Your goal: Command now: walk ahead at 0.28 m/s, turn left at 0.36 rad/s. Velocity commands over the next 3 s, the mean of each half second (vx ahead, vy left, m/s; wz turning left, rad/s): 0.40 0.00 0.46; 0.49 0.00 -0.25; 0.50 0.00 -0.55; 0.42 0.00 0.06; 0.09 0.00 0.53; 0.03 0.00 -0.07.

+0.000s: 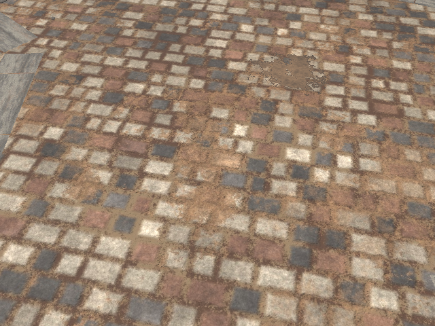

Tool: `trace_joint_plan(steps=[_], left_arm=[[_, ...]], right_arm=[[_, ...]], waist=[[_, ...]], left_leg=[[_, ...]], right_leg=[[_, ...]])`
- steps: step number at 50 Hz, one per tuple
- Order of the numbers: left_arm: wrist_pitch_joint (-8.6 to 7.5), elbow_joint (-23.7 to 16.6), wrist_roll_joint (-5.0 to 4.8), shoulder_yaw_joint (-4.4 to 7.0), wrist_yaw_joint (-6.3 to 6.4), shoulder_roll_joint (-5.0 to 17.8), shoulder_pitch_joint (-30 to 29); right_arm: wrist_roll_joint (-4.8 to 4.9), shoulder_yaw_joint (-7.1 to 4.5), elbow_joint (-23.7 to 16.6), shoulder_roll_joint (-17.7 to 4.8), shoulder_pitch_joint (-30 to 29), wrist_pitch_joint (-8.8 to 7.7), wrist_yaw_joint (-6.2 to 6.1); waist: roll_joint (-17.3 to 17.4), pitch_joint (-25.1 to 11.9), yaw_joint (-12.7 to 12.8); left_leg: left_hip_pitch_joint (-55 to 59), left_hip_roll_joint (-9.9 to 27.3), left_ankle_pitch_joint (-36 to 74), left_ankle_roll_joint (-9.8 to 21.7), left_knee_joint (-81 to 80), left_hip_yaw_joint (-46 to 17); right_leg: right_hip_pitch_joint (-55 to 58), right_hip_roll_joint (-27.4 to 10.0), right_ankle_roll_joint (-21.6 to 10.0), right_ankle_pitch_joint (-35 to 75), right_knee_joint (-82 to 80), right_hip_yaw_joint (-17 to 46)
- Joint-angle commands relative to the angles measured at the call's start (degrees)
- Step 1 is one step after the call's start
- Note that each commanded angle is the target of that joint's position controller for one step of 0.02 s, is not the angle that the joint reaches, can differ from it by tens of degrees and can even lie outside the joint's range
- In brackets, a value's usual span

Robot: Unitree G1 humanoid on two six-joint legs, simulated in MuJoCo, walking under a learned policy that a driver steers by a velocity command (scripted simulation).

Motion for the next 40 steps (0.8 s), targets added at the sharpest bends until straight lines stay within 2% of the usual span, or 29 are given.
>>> trace_joint_plan(steps=[1, 2, 3, 4, 5, 8, 11, 13, 15, 17, 18, 19, 20, 21, 22, 23, 24, 25, 26, 28, 30, 32, 35, 37, 40], left_arm=[[-3.27, -2.09, -0.46, 2.69, -0.25, 7.48, 5.62], [-3.42, -0.50, -0.33, 3.72, -0.27, 11.05, 10.88], [-3.42, 0.27, -0.18, 4.34, -0.47, 12.68, 11.89], [-3.42, -0.06, -0.13, 3.72, -0.10, 9.97, 11.43], [-3.27, -0.28, -0.15, 3.31, 0.24, 8.43, 11.05], [-2.44, -0.47, -0.15, 2.79, 0.40, 7.79, 9.07], [-2.18, -0.44, -0.38, 2.88, 0.49, 9.09, 7.86], [-2.19, 0.13, -0.87, 3.24, 0.38, 11.00, 8.26], [-2.13, 0.91, -1.38, 3.67, 0.10, 12.69, 9.65], [-1.89, 1.38, -1.69, 4.01, 0.05, 13.99, 9.92], [-1.61, 1.43, -1.81, 4.02, 0.18, 14.30, 9.71], [-1.74, 0.99, -1.60, 3.60, 0.41, 13.44, 10.55], [-2.24, -0.74, 0.24, 2.24, 0.47, 9.85, 10.83], [-3.65, -4.56, 0.62, -0.04, -0.13, 3.23, 15.79], [-4.82, -4.11, -1.89, 1.24, -0.58, 9.87, 8.67], [-5.11, -5.22, -3.71, 1.55, -0.73, 10.91, 5.51], [-5.18, -4.62, -2.93, 1.10, -0.27, 9.99, 4.93], [-4.79, -3.77, -1.78, 1.28, -0.03, 9.63, 5.43], [-3.87, -2.76, -1.72, 1.37, -0.30, 9.44, 7.57], [-2.13, -1.04, -1.59, 1.14, -0.47, 7.84, 9.67], [-1.12, -1.29, -1.21, 0.96, -0.26, 6.87, 7.49], [-1.23, -2.22, -1.03, 0.82, -0.25, 6.19, 3.74], [-2.20, -2.91, -1.33, 0.58, -1.14, 5.18, -0.28], [-2.53, -4.02, -1.51, 0.09, -1.92, 3.98, -3.87], [-2.79, -6.27, -1.60, -0.47, -3.33, 2.94, -8.36]], right_arm=[[0.68, -1.88, -8.17, -6.92, -9.01, -1.02, -0.38], [1.08, -1.26, -9.90, -4.32, -10.24, -1.69, -0.15], [1.04, -1.65, -11.61, -6.33, -11.83, -2.32, 0.09], [1.03, -2.28, -10.98, -7.93, -10.19, -2.70, 0.36], [1.28, -2.21, -10.19, -7.22, -8.65, -2.75, 0.79], [1.09, -1.65, -11.07, -5.31, -10.74, -2.56, 2.51], [0.64, -0.69, -12.71, -3.37, -12.92, -2.59, 4.12], [0.70, -0.33, -13.67, -3.04, -14.61, -2.75, 4.80], [0.68, -0.86, -14.21, -4.68, -14.90, -2.58, 5.00], [0.49, -2.32, -14.10, -7.52, -11.62, -2.21, 4.76], [0.52, -3.65, -12.61, -9.60, -5.29, -1.92, 4.51], [0.76, -5.48, -10.16, -12.51, 3.86, -1.35, 3.72], [1.25, -6.82, -8.33, -16.06, 12.74, -0.53, 2.42], [0.56, -6.88, -9.85, -21.82, 10.37, -1.33, 2.46], [0.38, -5.34, -10.02, -15.27, 10.48, -2.24, 2.80], [-0.15, -4.51, -8.88, -12.85, 8.04, -2.91, 2.77], [-0.18, -3.91, -8.91, -11.33, 4.48, -3.46, 2.77], [-0.82, -3.38, -8.90, -9.58, 1.18, -3.80, 2.85], [-1.75, -2.87, -8.88, -8.17, -0.58, -4.15, 2.83], [-1.69, -2.76, -7.34, -7.53, -1.22, -5.30, 2.81], [-1.58, -2.92, -5.46, -8.07, -0.31, -6.24, 2.72], [-1.69, -2.89, -3.88, -8.01, 1.16, -6.43, 2.30], [-1.74, -2.77, -2.77, -8.54, 1.59, -6.43, 1.65], [-1.46, -2.87, -1.66, -9.38, 2.98, -6.28, 1.28], [-1.05, -3.08, 0.50, -9.99, 5.98, -5.26, 0.92]], waist=[[-0.35, 1.82, 4.82], [-9.30, 1.96, 5.59], [-13.06, 6.06, 5.52], [-7.25, 6.61, 4.51], [-4.87, 5.62, 3.88], [-5.09, 5.73, 4.10], [-5.44, 5.12, 4.38], [-5.57, 5.22, 4.60], [-6.19, 4.99, 4.15], [-7.44, 1.88, 0.97], [-7.09, -2.06, -3.13], [-5.92, -6.79, -7.64], [1.91, -11.15, -10.69], [15.43, -21.26, -3.50], [6.41, -20.15, -8.26], [5.79, -10.74, -6.91], [1.37, -6.28, -4.49], [1.29, -3.75, -2.16], [3.65, -3.30, -0.01], [4.05, -2.75, 1.30], [2.83, 0.11, 1.01], [1.92, 2.23, -0.42], [1.74, 2.86, -2.28], [1.39, 3.91, -3.99], [0.56, 5.57, -5.97]], left_leg=[[-16.35, 3.53, -15.09, 3.96, -1.71, -8.94], [-25.81, -1.33, -11.81, 1.18, 11.54, -0.07], [-35.52, 1.36, -16.42, 0.52, 21.08, 2.04], [-38.87, 4.54, -15.02, 0.36, 28.22, 0.45], [-40.37, 5.70, -11.51, 0.36, 31.14, 0.19], [-38.85, 8.11, -2.35, -1.04, 29.75, 3.51], [-30.21, 8.52, 6.65, -2.78, 21.05, 8.10], [-23.75, 7.91, 9.80, -2.26, 13.50, 10.25], [-18.59, 6.21, 9.72, -0.70, 9.75, 12.77], [-11.36, 2.75, 7.61, 2.17, 7.21, 15.08], [-2.45, 0.33, 8.59, 4.10, 4.83, 16.35], [11.43, -1.59, 9.40, 6.26, 4.04, 15.54], [27.54, 6.17, 7.75, 9.44, 3.61, 2.01], [37.62, 22.28, -12.42, 20.34, -8.84, -36.98], [34.54, 23.24, -18.63, 18.38, -16.62, -40.04], [26.66, 22.57, -14.99, 16.05, -17.11, -31.18], [17.55, 20.53, -6.67, 14.45, -16.70, -23.56], [10.33, 18.09, 1.24, 13.38, -16.61, -17.00], [5.52, 16.34, 5.54, 12.86, -18.11, -12.45], [1.24, 15.53, 10.75, 13.33, -20.89, -6.92], [-0.19, 14.97, 14.13, 12.84, -23.02, -1.76], [1.83, 14.09, 17.73, 11.53, -23.80, 2.30], [4.18, 12.45, 21.05, 8.41, -24.27, 8.48], [6.51, 13.28, 21.53, 7.21, -25.21, 10.23], [14.41, 15.57, 25.90, 6.76, -23.50, 11.78]], right_leg=[[10.02, -6.86, -4.55, -9.54, -9.10, 8.50], [16.88, -15.08, -9.07, -15.75, -15.68, 21.48], [17.75, -24.27, -14.10, -10.52, -17.94, 31.73], [18.60, -25.52, -15.10, -4.33, -16.74, 29.82], [20.41, -23.79, -13.76, -0.65, -16.48, 25.11], [17.62, -18.68, -9.82, 11.10, -19.13, 10.78], [10.94, -15.07, -8.38, 17.11, -20.16, 0.03], [7.97, -14.55, -7.40, 18.44, -20.36, -3.92], [7.94, -15.94, -6.87, 24.30, -19.33, -5.93], [10.00, -16.56, -5.43, 44.84, -11.50, -9.28], [9.11, -15.78, -4.12, 53.43, -2.36, -11.76], [2.81, -14.22, -2.55, 54.01, 9.44, -13.03], [-12.41, -11.42, 0.04, 24.88, 28.37, -12.40], [-28.89, -0.63, 2.27, -15.46, 47.05, -3.83], [-33.30, -2.88, 1.45, -11.17, 51.38, 4.18], [-36.28, -5.12, 0.33, -5.58, 50.01, 2.19], [-33.34, -8.14, -0.20, -0.80, 46.03, 1.62], [-29.63, -10.13, -0.16, 2.37, 42.45, 1.52], [-25.53, -11.58, -0.31, 4.77, 41.18, 2.18], [-22.76, -11.86, 0.61, 6.66, 39.07, 1.41], [-25.41, -11.68, 1.63, 10.82, 35.47, 1.42], [-29.25, -10.95, 2.13, 17.02, 29.47, 2.25], [-27.87, -8.30, 1.57, 27.49, 17.74, 1.64], [-27.38, -7.33, 1.07, 30.51, 11.96, -0.14], [-31.01, -6.57, -0.24, 28.68, 6.41, -1.25]])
